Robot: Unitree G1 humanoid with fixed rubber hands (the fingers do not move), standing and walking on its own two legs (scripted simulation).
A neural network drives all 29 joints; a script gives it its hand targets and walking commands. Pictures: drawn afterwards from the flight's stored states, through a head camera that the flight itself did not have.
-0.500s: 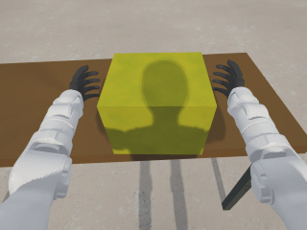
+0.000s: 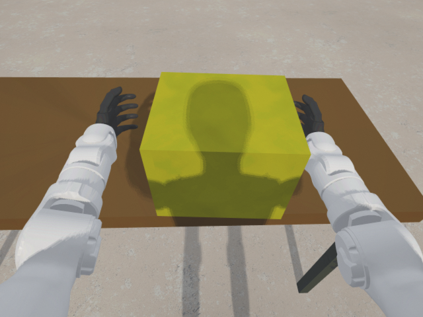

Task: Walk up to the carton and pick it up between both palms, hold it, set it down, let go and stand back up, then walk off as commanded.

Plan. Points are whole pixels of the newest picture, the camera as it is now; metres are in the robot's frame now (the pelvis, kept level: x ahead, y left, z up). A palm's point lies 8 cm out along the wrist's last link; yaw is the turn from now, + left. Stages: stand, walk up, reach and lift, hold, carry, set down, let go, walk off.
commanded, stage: reach and lift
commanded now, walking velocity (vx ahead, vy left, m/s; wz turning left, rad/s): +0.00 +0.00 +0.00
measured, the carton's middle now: (221, 145) +0.43 -0.03 +0.09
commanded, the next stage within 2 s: none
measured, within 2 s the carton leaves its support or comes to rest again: leaves its support in 1.34 s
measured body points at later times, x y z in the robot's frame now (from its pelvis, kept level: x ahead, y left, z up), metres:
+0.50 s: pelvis -0.01 +0.00 +0.00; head +0.01 +0.01 +0.45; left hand +0.46 +0.15 +0.13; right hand +0.41 -0.21 +0.13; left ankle -0.01 +0.09 -0.74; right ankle -0.03 -0.12 -0.74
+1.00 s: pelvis -0.01 +0.00 +0.00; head +0.01 +0.01 +0.45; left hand +0.45 +0.14 +0.11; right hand +0.41 -0.21 +0.12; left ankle -0.01 +0.09 -0.74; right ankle -0.03 -0.12 -0.74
